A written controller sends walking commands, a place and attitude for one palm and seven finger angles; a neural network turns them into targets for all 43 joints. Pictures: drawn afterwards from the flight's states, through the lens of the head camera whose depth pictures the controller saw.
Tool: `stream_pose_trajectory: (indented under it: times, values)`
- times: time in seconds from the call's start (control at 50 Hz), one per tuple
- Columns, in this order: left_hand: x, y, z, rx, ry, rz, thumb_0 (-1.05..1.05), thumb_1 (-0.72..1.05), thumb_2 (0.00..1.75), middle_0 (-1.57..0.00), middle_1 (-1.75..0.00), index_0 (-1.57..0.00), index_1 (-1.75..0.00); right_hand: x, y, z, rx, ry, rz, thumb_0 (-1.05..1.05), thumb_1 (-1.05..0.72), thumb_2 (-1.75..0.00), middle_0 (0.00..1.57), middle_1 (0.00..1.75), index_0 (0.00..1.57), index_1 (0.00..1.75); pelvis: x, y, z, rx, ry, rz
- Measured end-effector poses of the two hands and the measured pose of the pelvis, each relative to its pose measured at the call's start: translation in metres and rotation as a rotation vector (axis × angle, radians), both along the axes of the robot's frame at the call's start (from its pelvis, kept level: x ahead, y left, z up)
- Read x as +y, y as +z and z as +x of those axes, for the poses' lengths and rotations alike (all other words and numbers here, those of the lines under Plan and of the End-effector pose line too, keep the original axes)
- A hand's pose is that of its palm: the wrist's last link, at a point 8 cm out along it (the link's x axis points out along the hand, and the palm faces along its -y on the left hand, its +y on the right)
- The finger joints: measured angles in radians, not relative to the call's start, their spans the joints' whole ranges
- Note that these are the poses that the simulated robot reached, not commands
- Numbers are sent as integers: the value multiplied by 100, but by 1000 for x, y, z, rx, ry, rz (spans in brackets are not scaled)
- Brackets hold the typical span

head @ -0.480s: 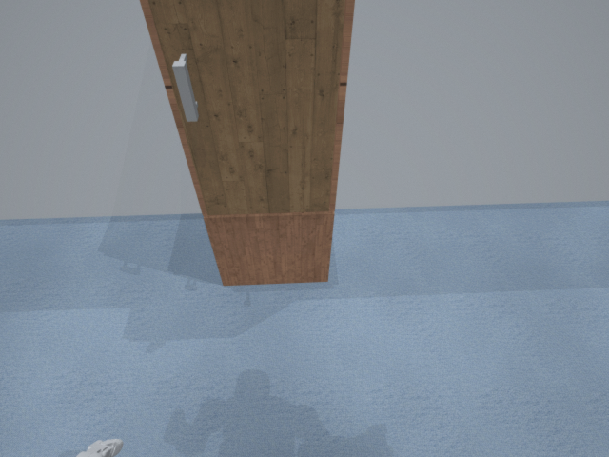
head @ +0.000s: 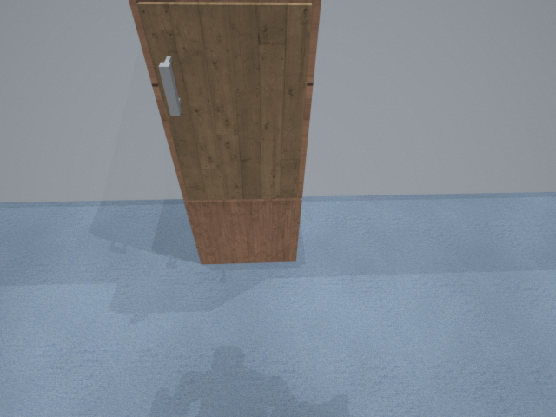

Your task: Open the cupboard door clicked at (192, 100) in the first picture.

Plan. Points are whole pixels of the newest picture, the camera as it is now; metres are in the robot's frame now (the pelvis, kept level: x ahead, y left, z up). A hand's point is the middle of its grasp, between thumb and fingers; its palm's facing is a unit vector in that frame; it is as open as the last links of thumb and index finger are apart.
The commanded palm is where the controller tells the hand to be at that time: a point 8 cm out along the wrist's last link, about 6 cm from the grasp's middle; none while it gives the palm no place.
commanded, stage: stand and wait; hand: left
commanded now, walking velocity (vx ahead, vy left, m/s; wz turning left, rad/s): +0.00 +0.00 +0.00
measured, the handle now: (172, 85) +0.80 +0.31 +0.08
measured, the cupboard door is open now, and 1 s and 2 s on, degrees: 0 0 0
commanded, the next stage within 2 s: look at it before walking up in 0.50 s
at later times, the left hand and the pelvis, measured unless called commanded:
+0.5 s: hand out of the picture +0.06 +0.24 -0.15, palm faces -0.03 -0.94 -0.33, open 7.4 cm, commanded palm none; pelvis -0.02 +0.00 +0.00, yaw +0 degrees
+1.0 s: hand out of the picture +0.06 +0.25 -0.15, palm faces -0.04 -0.94 -0.33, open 7.4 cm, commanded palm none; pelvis -0.01 +0.01 +0.00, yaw -1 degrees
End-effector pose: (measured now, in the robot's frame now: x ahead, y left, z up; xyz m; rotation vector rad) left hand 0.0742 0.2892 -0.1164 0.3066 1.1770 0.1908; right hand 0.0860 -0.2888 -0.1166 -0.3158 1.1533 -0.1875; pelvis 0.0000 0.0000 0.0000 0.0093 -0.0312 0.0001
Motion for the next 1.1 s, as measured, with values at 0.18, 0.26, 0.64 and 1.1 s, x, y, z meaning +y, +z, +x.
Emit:
stream_pose_trajectory:
  times: [0.18,0.26,0.64,1.1]
  values:
    - [3,1,-19,39,8,11,0,91,90,-21,-30,-20,-30,-7,-3,-30,59,-24,-5,1,-90,-90,20,30,20,30,-2,2,-9,-7,-2,-1]
    - [2,2,-22,39,6,12,0,91,90,-21,-30,-20,-30,-7,-4,-38,70,-29,0,1,-90,-90,20,30,20,30,-2,2,-12,-8,-3,-1]
    - [-1,1,-20,26,-13,-5,0,91,90,-21,-30,-20,-30,-1,-4,-52,80,-38,10,1,-90,-90,20,30,20,30,1,3,-19,-2,-8,-3]
    - [8,1,-16,38,-11,3,0,91,90,-21,-30,-20,-30,3,-1,-35,62,-31,3,1,-90,-90,20,30,20,30,6,4,-12,1,-10,-3]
